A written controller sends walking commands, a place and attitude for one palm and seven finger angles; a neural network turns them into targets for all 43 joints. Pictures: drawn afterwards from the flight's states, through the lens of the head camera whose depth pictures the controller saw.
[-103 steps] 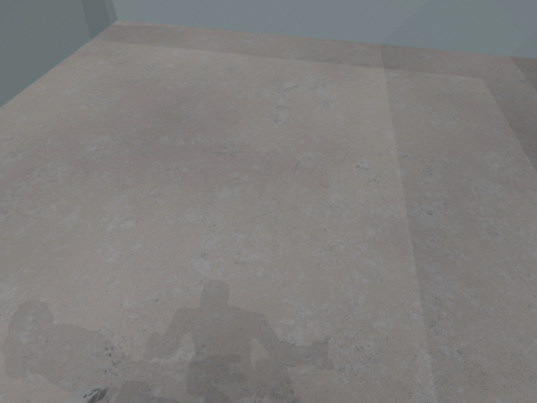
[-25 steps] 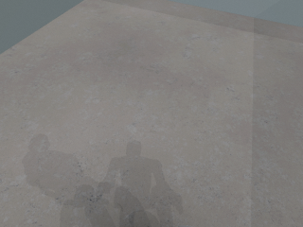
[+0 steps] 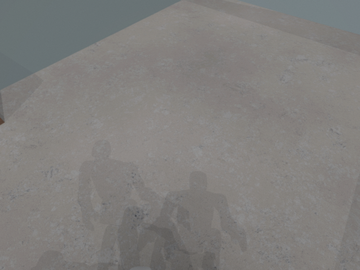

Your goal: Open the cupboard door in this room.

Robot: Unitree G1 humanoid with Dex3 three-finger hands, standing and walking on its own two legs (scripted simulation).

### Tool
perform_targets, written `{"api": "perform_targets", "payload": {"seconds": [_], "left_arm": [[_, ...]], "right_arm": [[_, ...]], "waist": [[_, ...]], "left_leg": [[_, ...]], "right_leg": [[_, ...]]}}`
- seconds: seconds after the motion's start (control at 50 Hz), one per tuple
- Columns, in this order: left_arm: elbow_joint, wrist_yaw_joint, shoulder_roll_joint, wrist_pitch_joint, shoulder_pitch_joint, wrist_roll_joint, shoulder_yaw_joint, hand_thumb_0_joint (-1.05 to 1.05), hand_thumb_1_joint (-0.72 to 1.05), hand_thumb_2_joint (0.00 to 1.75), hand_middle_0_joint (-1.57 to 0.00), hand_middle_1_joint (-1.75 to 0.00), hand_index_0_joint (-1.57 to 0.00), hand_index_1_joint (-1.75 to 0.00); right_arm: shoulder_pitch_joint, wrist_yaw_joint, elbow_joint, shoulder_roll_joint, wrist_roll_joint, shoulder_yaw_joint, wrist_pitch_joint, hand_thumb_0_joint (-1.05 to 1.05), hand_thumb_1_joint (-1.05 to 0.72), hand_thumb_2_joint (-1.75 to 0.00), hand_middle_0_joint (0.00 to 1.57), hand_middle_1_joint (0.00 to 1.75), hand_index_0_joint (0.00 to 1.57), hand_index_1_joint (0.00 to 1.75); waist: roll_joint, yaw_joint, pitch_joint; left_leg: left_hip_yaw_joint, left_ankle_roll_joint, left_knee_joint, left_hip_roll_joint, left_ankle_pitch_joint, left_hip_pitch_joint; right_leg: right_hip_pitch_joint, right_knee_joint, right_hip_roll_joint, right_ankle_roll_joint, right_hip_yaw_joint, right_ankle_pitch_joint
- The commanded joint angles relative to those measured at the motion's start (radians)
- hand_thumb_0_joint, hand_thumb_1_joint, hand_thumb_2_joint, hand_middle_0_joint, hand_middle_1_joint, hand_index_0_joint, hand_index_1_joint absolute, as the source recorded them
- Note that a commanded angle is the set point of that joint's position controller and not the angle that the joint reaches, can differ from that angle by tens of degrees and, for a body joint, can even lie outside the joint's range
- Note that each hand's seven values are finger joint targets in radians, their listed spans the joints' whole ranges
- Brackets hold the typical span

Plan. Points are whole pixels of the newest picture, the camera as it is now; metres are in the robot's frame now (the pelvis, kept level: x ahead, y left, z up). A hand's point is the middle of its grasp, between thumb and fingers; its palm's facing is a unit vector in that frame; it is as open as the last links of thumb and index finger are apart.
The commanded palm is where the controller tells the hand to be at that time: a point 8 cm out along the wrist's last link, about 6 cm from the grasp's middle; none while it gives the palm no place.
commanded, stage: turn or walk to find it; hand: left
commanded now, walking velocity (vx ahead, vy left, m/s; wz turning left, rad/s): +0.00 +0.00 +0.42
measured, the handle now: out of the picture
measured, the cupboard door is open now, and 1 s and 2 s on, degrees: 0 0 0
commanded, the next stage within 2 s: stand and wait in 0.96 s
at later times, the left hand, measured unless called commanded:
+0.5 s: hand out of the picture +0.06 +0.23 -0.15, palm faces +0.21 -0.94 -0.26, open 7.4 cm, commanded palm none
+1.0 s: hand out of the picture -0.11 +0.22 -0.19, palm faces +0.46 -0.86 -0.22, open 7.4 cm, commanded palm none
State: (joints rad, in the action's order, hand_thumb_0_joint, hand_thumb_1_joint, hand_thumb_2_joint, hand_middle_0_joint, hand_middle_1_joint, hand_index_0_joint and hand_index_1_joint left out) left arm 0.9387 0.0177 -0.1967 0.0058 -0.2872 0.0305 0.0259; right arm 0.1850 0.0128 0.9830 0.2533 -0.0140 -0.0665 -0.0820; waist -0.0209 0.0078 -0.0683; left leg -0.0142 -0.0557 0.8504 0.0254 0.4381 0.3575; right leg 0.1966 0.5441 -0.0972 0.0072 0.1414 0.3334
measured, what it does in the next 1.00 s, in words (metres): steps on the spot, turning left: left foot, then right foot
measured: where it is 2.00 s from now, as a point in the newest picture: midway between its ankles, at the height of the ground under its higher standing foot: outside the picture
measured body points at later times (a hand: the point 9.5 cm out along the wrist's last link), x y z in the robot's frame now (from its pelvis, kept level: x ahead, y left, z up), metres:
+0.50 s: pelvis -0.01 +0.01 +0.00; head +0.01 +0.01 +0.45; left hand +0.04 +0.28 -0.13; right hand +0.09 -0.22 -0.15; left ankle -0.03 +0.13 -0.74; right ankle +0.01 -0.11 -0.72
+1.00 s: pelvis -0.04 +0.02 -0.01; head -0.03 +0.06 +0.44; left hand -0.13 +0.26 -0.17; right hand +0.13 -0.18 -0.14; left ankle -0.09 +0.11 -0.74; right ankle +0.01 -0.11 -0.72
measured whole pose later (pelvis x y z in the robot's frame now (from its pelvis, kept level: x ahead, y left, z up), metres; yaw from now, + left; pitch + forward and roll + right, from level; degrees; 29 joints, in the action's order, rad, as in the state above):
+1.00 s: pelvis -0.04 +0.02 -0.01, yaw +25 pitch -1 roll +0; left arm 0.97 0.02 -0.24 0.05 -0.27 0.02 0.06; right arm 0.17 0.01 0.96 0.20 -0.02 -0.05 -0.04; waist -0.07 0.02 -0.08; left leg -0.08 0.02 0.63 0.01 0.34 0.27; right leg 0.34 0.81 -0.15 0.05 0.14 0.47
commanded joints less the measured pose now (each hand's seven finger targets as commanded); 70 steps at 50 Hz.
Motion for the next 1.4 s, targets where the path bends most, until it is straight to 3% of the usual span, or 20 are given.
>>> {"api": "perform_targets", "payload": {"seconds": [0.0,0.02,0.06,0.08,0.18,0.36,0.46,0.48,0.5,0.52,0.62,0.8,0.88,0.9,0.92,0.94,0.98,1.06,1.28,1.38], "left_arm": [[-0.029,0.020,-0.240,-0.004,-0.034,-0.001,0.070,0.00,0.90,0.90,-0.20,-0.30,-0.20,-0.30],[-0.031,0.018,-0.226,0.000,-0.024,-0.010,0.067,0.00,0.90,0.90,-0.20,-0.30,-0.20,-0.30],[-0.089,0.010,-0.119,0.012,-0.022,-0.011,0.044,0.00,0.90,0.90,-0.20,-0.30,-0.20,-0.30],[-0.085,0.021,-0.136,0.029,0.059,-0.009,0.043,0.00,0.90,0.90,-0.20,-0.30,-0.20,-0.30],[-0.043,-0.001,-0.128,0.026,0.045,-0.015,0.052,0.00,0.90,0.90,-0.20,-0.30,-0.20,-0.30],[-0.093,0.002,-0.108,0.028,0.112,-0.019,0.050,0.00,0.90,0.90,-0.20,-0.30,-0.20,-0.30],[-0.087,0.010,-0.118,0.004,0.016,-0.024,0.054,0.00,0.90,0.90,-0.20,-0.30,-0.20,-0.30],[-0.085,0.015,-0.160,-0.009,-0.013,-0.016,0.061,0.00,0.90,0.90,-0.20,-0.30,-0.20,-0.30],[-0.085,0.023,-0.257,-0.020,-0.029,0.000,0.079,0.00,0.90,0.90,-0.20,-0.30,-0.20,-0.30],[-0.106,0.020,-0.283,-0.010,-0.023,-0.007,0.077,0.00,0.90,0.90,-0.20,-0.30,-0.20,-0.30],[-0.126,0.020,-0.154,-0.016,0.131,-0.009,0.050,0.00,0.90,0.90,-0.20,-0.30,-0.20,-0.30],[-0.050,0.019,-0.216,-0.009,-0.016,0.002,0.068,0.00,0.90,0.90,-0.20,-0.30,-0.20,-0.30],[-0.037,0.018,-0.222,0.002,0.019,-0.005,0.077,0.00,0.90,0.90,-0.20,-0.30,-0.20,-0.30],[-0.040,0.014,-0.198,0.010,0.013,-0.014,0.073,0.00,0.90,0.90,-0.20,-0.30,-0.20,-0.30],[-0.063,0.009,-0.135,0.018,-0.004,-0.020,0.065,0.00,0.90,0.90,-0.20,-0.30,-0.20,-0.30],[-0.098,0.007,-0.103,0.023,0.043,-0.012,0.049,0.00,0.90,0.90,-0.20,-0.30,-0.20,-0.30],[-0.070,0.013,-0.113,0.039,0.112,-0.010,0.055,0.00,0.90,0.90,-0.20,-0.30,-0.20,-0.30],[0.015,0.000,-0.100,0.031,0.008,-0.012,0.046,0.00,0.90,0.90,-0.20,-0.30,-0.20,-0.30],[0.076,0.014,-0.043,0.011,-0.053,-0.015,0.008,0.00,0.90,0.90,-0.20,-0.30,-0.20,-0.30],[0.092,0.019,-0.136,-0.023,-0.004,-0.013,0.010,0.00,0.90,0.90,-0.20,-0.30,-0.20,-0.30]], "right_arm": [[-0.012,-0.005,-0.081,0.052,0.008,-0.003,0.052,0.00,-0.90,-0.90,0.20,0.30,0.20,0.30],[0.028,-0.004,-0.071,0.083,0.007,-0.009,0.061,0.00,-0.90,-0.90,0.20,0.30,0.20,0.30],[0.098,-0.010,-0.064,0.241,0.003,-0.043,0.065,0.00,-0.90,-0.90,0.20,0.30,0.20,0.30],[0.140,-0.025,-0.040,0.217,0.001,-0.042,0.069,0.00,-0.90,-0.90,0.20,0.30,0.20,0.30],[0.006,-0.038,-0.081,0.141,-0.001,-0.018,0.079,0.00,-0.90,-0.90,0.20,0.30,0.20,0.30],[0.029,-0.030,-0.093,0.151,-0.012,-0.033,0.067,0.00,-0.90,-0.90,0.20,0.30,0.20,0.30],[0.006,-0.024,-0.111,0.143,-0.006,-0.039,0.060,0.00,-0.90,-0.90,0.20,0.30,0.20,0.30],[0.021,-0.018,-0.111,0.109,0.002,-0.036,0.063,0.00,-0.90,-0.90,0.20,0.30,0.20,0.30],[0.047,-0.012,-0.135,0.037,0.008,-0.023,0.065,0.00,-0.90,-0.90,0.20,0.30,0.20,0.30],[0.038,-0.015,-0.145,0.066,-0.003,-0.037,0.053,0.00,-0.90,-0.90,0.20,0.30,0.20,0.30],[0.079,0.006,-0.060,0.057,-0.010,-0.039,0.024,0.00,-0.90,-0.90,0.20,0.30,0.20,0.30],[-0.039,0.003,-0.077,0.028,0.003,-0.010,0.034,0.00,-0.90,-0.90,0.20,0.30,0.20,0.30],[0.046,-0.004,-0.060,0.038,0.004,-0.007,0.052,0.00,-0.90,-0.90,0.20,0.30,0.20,0.30],[0.078,-0.002,-0.052,0.074,0.002,-0.015,0.060,0.00,-0.90,-0.90,0.20,0.30,0.20,0.30],[0.097,-0.003,-0.062,0.170,-0.006,-0.035,0.068,0.00,-0.90,-0.90,0.20,0.30,0.20,0.30],[0.134,-0.008,-0.060,0.229,-0.006,-0.048,0.062,0.00,-0.90,-0.90,0.20,0.30,0.20,0.30],[0.094,-0.035,-0.046,0.169,-0.010,-0.030,0.068,0.00,-0.90,-0.90,0.20,0.30,0.20,0.30],[0.008,-0.043,-0.059,0.098,-0.001,-0.002,0.087,0.00,-0.90,-0.90,0.20,0.30,0.20,0.30],[0.031,-0.043,0.011,0.065,-0.002,0.002,0.083,0.00,-0.90,-0.90,0.20,0.30,0.20,0.30],[0.053,-0.031,0.038,-0.019,-0.001,0.025,0.066,0.00,-0.90,-0.90,0.20,0.30,0.20,0.30]], "waist": [[-0.184,-0.001,0.107],[-0.109,-0.024,0.131],[0.311,-0.047,0.164],[0.280,-0.087,0.172],[0.175,-0.019,0.093],[0.178,-0.035,0.065],[0.138,0.016,0.110],[0.035,0.029,0.131],[-0.261,0.027,0.144],[-0.214,0.035,0.116],[-0.129,-0.039,0.011],[-0.171,0.040,0.065],[-0.155,-0.013,0.106],[-0.053,-0.033,0.127],[0.240,-0.038,0.138],[0.321,-0.064,0.114],[0.252,-0.057,0.052],[0.152,-0.004,0.073],[0.130,0.014,0.063],[-0.232,-0.011,-0.002]], "left_leg": [[-0.073,0.021,-0.323,-0.031,-0.117,-0.086],[-0.050,0.035,-0.464,-0.005,-0.274,-0.224],[0.352,0.234,-0.480,0.382,-0.927,-0.418],[0.338,0.252,-0.477,0.351,-0.920,-0.351],[0.186,0.215,-0.479,0.204,-0.804,-0.274],[0.301,0.235,-0.501,0.189,-0.618,-0.196],[0.319,0.176,-0.387,0.130,-0.553,-0.074],[0.271,0.121,-0.291,0.070,-0.400,0.023],[0.090,0.042,-0.068,-0.084,-0.028,0.209],[0.091,0.033,0.131,-0.076,0.154,0.187],[0.064,0.007,0.382,-0.005,-0.088,0.180],[-0.045,-0.003,-0.006,-0.001,0.030,0.068],[-0.083,0.019,-0.322,-0.005,-0.141,-0.128],[-0.044,0.035,-0.441,0.028,-0.266,-0.254],[0.247,0.115,-0.513,0.255,-0.469,-0.362],[0.367,0.226,-0.543,0.390,-0.637,-0.301],[0.307,0.214,-0.561,0.308,-0.538,-0.190],[0.132,0.199,-0.543,0.208,-0.642,-0.221],[0.145,0.183,-0.497,0.184,-0.482,-0.170],[0.005,0.050,-0.369,0.010,-0.131,-0.146]], "right_leg": [[-0.102,-0.012,-0.208,-0.098,-0.117,-0.656],[-0.024,0.086,-0.179,-0.049,-0.074,-0.570],[0.347,0.436,-0.008,0.062,-0.020,0.314],[0.328,0.522,-0.006,0.058,-0.112,0.301],[0.327,0.562,-0.007,0.076,-0.117,0.097],[0.222,0.307,0.040,0.073,-0.113,0.103],[-0.044,-0.070,0.066,0.055,-0.097,-0.101],[-0.171,-0.187,-0.022,0.036,-0.177,-0.178],[-0.266,-0.243,-0.291,-0.065,-0.453,-0.300],[-0.115,-0.250,-0.406,-0.153,-0.469,-0.351],[0.040,-0.264,-0.202,-0.114,-0.198,-0.205],[-0.088,-0.170,-0.250,-0.154,-0.133,-0.477],[-0.031,-0.038,-0.238,-0.086,-0.061,-0.466],[0.065,0.064,-0.199,-0.032,-0.016,-0.354],[0.279,0.260,-0.075,0.040,0.040,0.019],[0.349,0.429,-0.018,0.061,-0.006,0.317],[0.351,0.561,-0.020,0.048,-0.130,0.204],[0.291,0.552,-0.008,0.061,-0.120,0.057],[-0.001,-0.052,0.030,0.047,-0.083,-0.061],[0.098,-0.296,-0.172,-0.094,-0.333,-0.121]]}}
